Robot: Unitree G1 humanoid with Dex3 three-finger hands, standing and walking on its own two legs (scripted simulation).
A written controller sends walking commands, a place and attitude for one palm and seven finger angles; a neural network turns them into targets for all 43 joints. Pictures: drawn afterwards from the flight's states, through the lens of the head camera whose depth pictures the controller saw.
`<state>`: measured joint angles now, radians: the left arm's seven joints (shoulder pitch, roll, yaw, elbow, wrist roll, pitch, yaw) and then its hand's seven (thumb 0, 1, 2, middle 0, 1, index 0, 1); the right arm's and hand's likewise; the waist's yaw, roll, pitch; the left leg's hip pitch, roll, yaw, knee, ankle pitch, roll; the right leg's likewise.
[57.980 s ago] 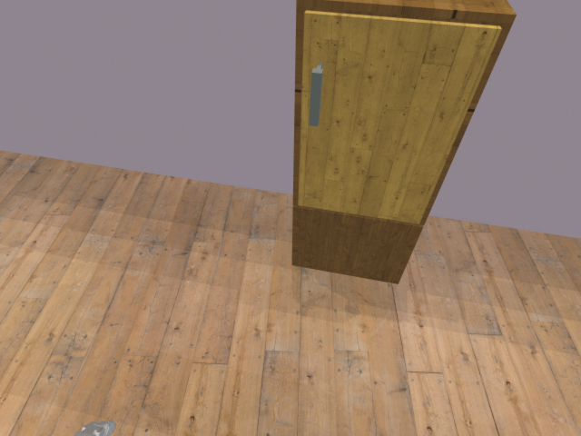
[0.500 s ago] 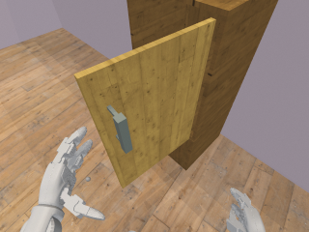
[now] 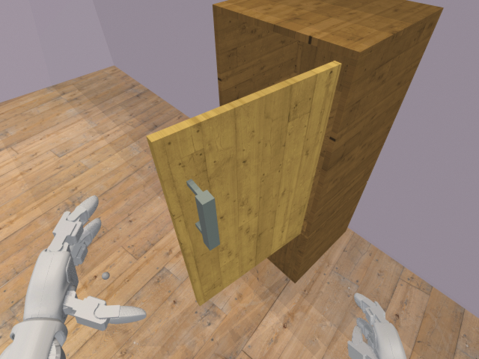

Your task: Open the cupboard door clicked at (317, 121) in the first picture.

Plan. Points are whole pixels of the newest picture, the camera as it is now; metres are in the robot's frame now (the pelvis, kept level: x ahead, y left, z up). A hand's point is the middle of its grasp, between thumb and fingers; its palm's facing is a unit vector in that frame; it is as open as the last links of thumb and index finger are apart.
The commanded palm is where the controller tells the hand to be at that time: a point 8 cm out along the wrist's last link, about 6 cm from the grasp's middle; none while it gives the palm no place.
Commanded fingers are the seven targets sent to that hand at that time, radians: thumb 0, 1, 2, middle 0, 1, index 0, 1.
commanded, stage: draw the hand back to the body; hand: left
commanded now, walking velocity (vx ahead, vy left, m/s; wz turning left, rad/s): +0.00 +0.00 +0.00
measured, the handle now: (202, 214) +0.34 +0.11 +0.06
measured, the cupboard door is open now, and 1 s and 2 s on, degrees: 84 84 84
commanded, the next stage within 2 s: step back with the hand held close in 0.94 s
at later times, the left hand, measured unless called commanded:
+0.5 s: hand (63, 242) +0.21 +0.25 +0.16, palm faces +0.41 -0.82 -0.39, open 9.8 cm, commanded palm +0.16 +0.30 +0.18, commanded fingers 0.00 0.83 0.87 -0.20 -0.30 -0.20 -0.30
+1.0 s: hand (62, 242) +0.21 +0.25 +0.17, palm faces +0.44 -0.82 -0.38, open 7.4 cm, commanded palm +0.16 +0.29 +0.18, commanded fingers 0.00 0.90 0.90 -0.20 -0.30 -0.20 -0.30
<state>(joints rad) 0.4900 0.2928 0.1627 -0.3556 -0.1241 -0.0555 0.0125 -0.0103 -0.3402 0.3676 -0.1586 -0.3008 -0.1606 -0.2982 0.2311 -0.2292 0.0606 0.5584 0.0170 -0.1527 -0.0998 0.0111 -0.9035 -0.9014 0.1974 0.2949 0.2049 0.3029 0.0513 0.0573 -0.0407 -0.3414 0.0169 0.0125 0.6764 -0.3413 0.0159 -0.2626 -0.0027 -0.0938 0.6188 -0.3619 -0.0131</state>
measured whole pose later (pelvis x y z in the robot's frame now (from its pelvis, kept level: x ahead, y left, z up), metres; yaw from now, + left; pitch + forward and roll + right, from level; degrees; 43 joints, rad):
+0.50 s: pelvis +0.02 +0.00 +0.02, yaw -1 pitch -4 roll +0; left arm 0.46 0.33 0.29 -0.37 -0.06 -0.07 0.12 0.00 0.49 0.73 -0.19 -0.30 -0.20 -0.30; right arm 0.19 -0.23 0.04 0.63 -0.01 -0.09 -0.07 0.01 -0.90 -0.90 0.20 0.29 0.21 0.30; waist 0.07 0.06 0.03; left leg -0.09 0.00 0.04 0.41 -0.24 0.02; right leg -0.03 -0.01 -0.06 0.36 -0.26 -0.01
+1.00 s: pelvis +0.01 -0.01 +0.02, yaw -2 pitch -5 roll +0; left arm 0.45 0.33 0.32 -0.35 -0.07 -0.08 0.12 0.02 0.89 0.90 -0.21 -0.30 -0.21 -0.30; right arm 0.19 -0.22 0.02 0.65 -0.01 -0.09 -0.08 0.01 -0.90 -0.90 0.20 0.29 0.20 0.30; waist 0.07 0.06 0.04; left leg -0.08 0.02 0.04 0.39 -0.23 0.00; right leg -0.02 0.01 -0.06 0.34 -0.24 -0.02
